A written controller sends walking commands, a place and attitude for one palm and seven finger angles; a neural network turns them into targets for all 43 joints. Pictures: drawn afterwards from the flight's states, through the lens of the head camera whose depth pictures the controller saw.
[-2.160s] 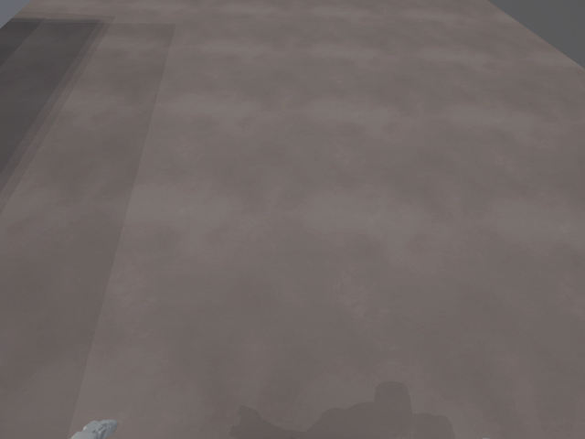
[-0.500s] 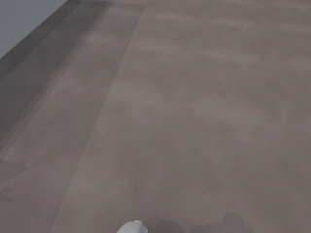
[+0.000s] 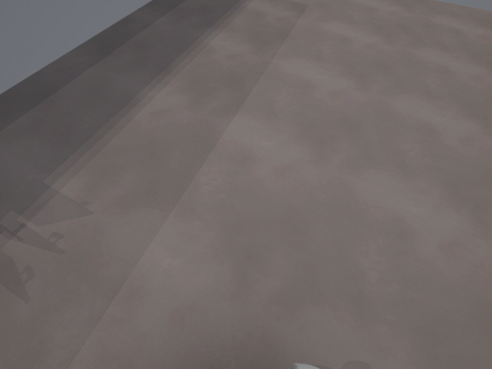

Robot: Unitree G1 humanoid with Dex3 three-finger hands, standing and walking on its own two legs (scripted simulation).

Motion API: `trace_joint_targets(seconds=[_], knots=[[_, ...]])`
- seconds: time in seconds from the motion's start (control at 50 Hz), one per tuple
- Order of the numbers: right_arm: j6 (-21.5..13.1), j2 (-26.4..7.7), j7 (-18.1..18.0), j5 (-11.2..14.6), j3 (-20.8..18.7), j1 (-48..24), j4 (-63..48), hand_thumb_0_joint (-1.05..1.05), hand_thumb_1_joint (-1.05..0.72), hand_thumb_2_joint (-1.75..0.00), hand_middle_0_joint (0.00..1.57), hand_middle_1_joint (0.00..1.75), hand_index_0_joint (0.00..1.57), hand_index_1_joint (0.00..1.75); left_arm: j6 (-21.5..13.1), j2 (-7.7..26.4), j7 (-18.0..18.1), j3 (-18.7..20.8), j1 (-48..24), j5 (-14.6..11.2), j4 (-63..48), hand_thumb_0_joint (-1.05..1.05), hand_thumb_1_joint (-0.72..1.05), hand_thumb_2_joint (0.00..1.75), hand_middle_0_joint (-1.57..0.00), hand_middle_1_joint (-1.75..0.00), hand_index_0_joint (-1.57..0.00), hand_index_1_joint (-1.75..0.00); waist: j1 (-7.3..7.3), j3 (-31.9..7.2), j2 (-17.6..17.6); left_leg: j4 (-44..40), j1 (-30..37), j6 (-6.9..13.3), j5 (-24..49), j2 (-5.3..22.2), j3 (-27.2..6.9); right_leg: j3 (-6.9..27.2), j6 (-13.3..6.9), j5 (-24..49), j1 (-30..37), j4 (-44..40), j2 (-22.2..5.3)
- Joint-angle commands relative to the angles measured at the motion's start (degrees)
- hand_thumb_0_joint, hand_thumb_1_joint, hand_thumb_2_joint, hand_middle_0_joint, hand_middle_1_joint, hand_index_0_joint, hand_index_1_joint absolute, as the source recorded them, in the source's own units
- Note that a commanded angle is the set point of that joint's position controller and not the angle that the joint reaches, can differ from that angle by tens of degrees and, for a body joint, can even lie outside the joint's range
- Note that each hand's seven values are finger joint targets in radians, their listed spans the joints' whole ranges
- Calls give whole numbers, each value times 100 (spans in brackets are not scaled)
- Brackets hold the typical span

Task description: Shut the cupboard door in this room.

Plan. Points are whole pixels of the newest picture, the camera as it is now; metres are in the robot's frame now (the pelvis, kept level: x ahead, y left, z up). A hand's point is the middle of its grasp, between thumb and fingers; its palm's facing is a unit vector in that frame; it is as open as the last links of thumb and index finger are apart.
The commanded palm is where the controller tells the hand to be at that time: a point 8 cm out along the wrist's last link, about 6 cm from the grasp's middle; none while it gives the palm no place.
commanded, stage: turn or walk to find it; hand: left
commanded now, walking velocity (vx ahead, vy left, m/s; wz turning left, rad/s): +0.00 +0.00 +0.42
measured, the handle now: out of the picture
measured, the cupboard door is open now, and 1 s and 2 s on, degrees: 82 82 82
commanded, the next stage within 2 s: stand and wait in 1.46 s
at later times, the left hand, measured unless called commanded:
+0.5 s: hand out of the picture -0.03 +0.19 -0.18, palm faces +0.26 -0.94 -0.22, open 7.4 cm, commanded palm none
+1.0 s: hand out of the picture -0.04 +0.21 -0.16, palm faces +0.43 -0.86 -0.27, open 7.4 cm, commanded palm none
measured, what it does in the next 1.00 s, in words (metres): steps on the spot, turning left: right foot, then left foot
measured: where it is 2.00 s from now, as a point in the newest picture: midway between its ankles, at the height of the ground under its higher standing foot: outside the picture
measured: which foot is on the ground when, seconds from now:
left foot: down 0.00-0.16, up 0.18-0.52, down 0.54-0.98, up 1.00-1.00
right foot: up 0.00-0.14, down 0.16-0.54, up 0.56-0.96, down 0.98-1.00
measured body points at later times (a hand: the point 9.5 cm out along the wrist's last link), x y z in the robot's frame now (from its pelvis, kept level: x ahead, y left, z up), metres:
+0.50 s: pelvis -0.03 -0.01 -0.01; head +0.00 +0.01 +0.44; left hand -0.04 +0.24 -0.16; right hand +0.08 -0.26 -0.15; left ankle -0.07 +0.10 -0.72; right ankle +0.01 -0.13 -0.74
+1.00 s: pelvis -0.05 -0.02 -0.01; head -0.02 -0.02 +0.44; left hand -0.06 +0.25 -0.14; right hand +0.10 -0.22 -0.16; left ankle -0.06 +0.10 -0.74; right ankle -0.01 -0.12 -0.74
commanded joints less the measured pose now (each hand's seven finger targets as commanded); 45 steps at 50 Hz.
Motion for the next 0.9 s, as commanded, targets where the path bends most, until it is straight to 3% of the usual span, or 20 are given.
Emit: trace_joint_targets(seconds=[0.0, 0.06, 0.1, 0.12, 0.14, 0.16, 0.18, 0.2, 0.24, 0.38, 0.42, 0.46, 0.48, 0.5, 0.52, 0.54, 0.6, 0.64, 0.76, 0.88], knots=[[-22, -1302, -70, -6, -351, 190, -300, 0, -90, -90, 20, 30, 20, 30, -150, 264, 48, 50, -65, -41, -494, 0, 90, 90, -20, -30, -20, -30, -153, -487, 958, -832, 301, 811, 2039, 1403, -1558, 77, -52, 65, 133, -669, 54], [14, -1304, -45, -14, -380, 48, -376, 0, -90, -90, 20, 30, 20, 30, -198, 254, 69, 58, 231, -54, -475, 0, 90, 90, -20, -30, -20, -30, -11, -514, 988, -667, -9, 729, 1810, 1286, -1740, 29, -112, 344, 747, -1605, 190], [31, -1189, -11, 37, -379, -3, -410, 0, -90, -90, 20, 30, 20, 30, -277, 347, 100, 91, 576, -34, -406, 0, 90, 90, -20, -30, -20, -30, 168, -547, 603, -180, -686, 405, 1134, 940, -1567, 20, -127, 1287, 1734, -2898, 108], [27, -892, 26, 89, -354, 123, -439, 0, -90, -90, 20, 30, 20, 30, -349, 706, 136, 153, 615, 33, -423, 0, 90, 90, -20, -30, -20, -30, 177, -584, -270, 614, -1402, 70, 303, 456, -1137, 823, -348, 1255, 2331, -3571, -676], [20, -560, 39, 81, -289, 142, -620, 0, -90, -90, 20, 30, 20, 30, -384, 1181, 158, 247, 621, 98, -495, 0, 90, 90, -20, -30, -20, -30, 200, -449, -1740, 1978, -2165, -318, -1537, -342, -164, 2296, -1020, 1733, 2320, -3943, -2120], [105, -923, 34, 7, -398, 70, -564, 0, -90, -90, 20, 30, 20, 30, -369, 1153, 155, 239, 571, 33, -574, 0, 90, 90, -20, -30, -20, -30, 274, -510, -1367, 3003, -1836, -296, -1755, -79, -434, 2175, -1338, 1182, 1471, -4098, -2319], [175, -870, 70, 12, -427, 0, -497, 0, -90, -90, 20, 30, 20, 30, -352, 1031, 162, 230, 212, 39, -647, 0, 90, 90, -20, -30, -20, -30, 110, -241, -1161, 3645, -1764, -299, -1504, -9, -455, 2055, -1330, 650, 935, -4222, -2025], [201, -850, 109, 2, -430, 72, -379, 0, -90, -90, 20, 30, 20, 30, -353, 863, 149, 170, -56, 36, -703, 0, 90, 90, -20, -30, -20, -30, -24, -24, -893, 4011, -1786, -324, -1130, 95, -390, 1576, -1218, 537, 716, -4184, -1732], [212, -728, 153, -13, -387, 394, -199, 0, -90, -90, 20, 30, 20, 30, -372, 637, 153, 102, -372, 52, -767, 0, 90, 90, -20, -30, -20, -30, -227, -30, -802, 4119, -1693, -429, -700, 213, -159, 739, -1084, 1080, 771, -3952, -1372], [153, -543, 136, 61, -244, -163, -302, 0, -90, -90, 20, 30, 20, 30, -354, 942, 147, 193, 386, 100, -424, 0, 90, 90, -20, -30, -20, -30, 222, -337, -872, 2144, -1181, -526, -1266, 283, 372, 328, -1318, 2732, 1572, -3385, -1632], [96, -518, 120, 93, -216, -82, -291, 0, -90, -90, 20, 30, 20, 30, -337, 1008, 134, 221, 405, 104, -355, 0, 90, 90, -20, -30, -20, -30, 205, -505, -940, 1383, -865, -492, -1252, 212, 541, 176, -1257, 3351, 1785, -3035, -1649], [52, -578, 88, 79, -216, 231, -195, 0, -90, -90, 20, 30, 20, 30, -301, 999, 120, 239, 323, 67, -314, 0, 90, 90, -20, -30, -20, -30, 34, -633, -918, 446, -216, -446, -494, 183, 668, -98, -959, 3318, 1537, -2615, -1543], [5, -728, 93, 70, -241, 491, -138, 0, -90, -90, 20, 30, 20, 30, -268, 917, 107, 222, 269, 21, -332, 0, 90, 90, -20, -30, -20, -30, -123, -785, -581, -325, 398, -372, 213, 292, 521, -351, -681, 2932, 1195, -2118, -1407], [-60, -1216, 79, 27, -340, 623, -148, 0, -90, -90, 20, 30, 20, 30, -215, 615, 81, 197, 393, -18, -437, 0, 90, 90, -20, -30, -20, -30, -167, -930, 766, -793, 1148, 14, 1184, 1286, -803, -661, -295, 1415, 130, -1113, -845], [-47, -1665, 60, 30, -430, 836, -186, 0, -90, -90, 20, 30, 20, 30, -193, 307, 43, 73, 149, 0, -656, 0, 90, 90, -20, -30, -20, -30, -281, -737, 1932, -1000, 1176, 606, 2678, 2347, -1946, -630, -19, -993, -789, 3, -300], [-59, -1585, -18, 12, -449, 1015, -25, 0, -90, -90, 20, 30, 20, 30, -101, 394, 105, 78, -278, 47, -650, 0, 90, 90, -20, -30, -20, -30, -503, -677, 1752, -1128, 634, 734, 2241, 2286, -1975, -37, -78, -963, -685, 641, -298], [-84, -1188, -96, 6, -284, 211, -214, 0, -90, -90, 20, 30, 20, 30, -118, 395, 11, 144, -165, 26, -385, 0, 90, 90, -20, -30, -20, -30, -93, -282, 1073, -1079, 253, 635, 1724, 1574, -1265, 175, -77, 138, -704, 1055, -320], [-131, -1141, -113, 27, -275, 233, -238, 0, -90, -90, 20, 30, 20, 30, -138, 383, -9, 128, -16, 16, -280, 0, 90, 90, -20, -30, -20, -30, -84, -560, 899, -983, 608, 664, 2249, 1445, -1108, 147, -21, 259, -626, 862, -256], [-68, -1216, -99, 3, -351, 460, -183, 0, -90, -90, 20, 30, 20, 30, -137, 260, 31, 83, -293, -23, -454, 0, 90, 90, -20, -30, -20, -30, -248, -582, 807, -887, 779, 843, 2267, 1492, -1469, 131, 25, -18, -335, -201, -68], [4, -1245, -44, -22, -404, 235, -298, 0, -90, -90, 20, 30, 20, 30, -197, 225, 75, 72, 12, -53, -505, 0, 90, 90, -20, -30, -20, -30, -86, -621, 1011, -704, 177, 728, 2034, 1264, -1812, 58, -107, 298, 678, -1650, 195]])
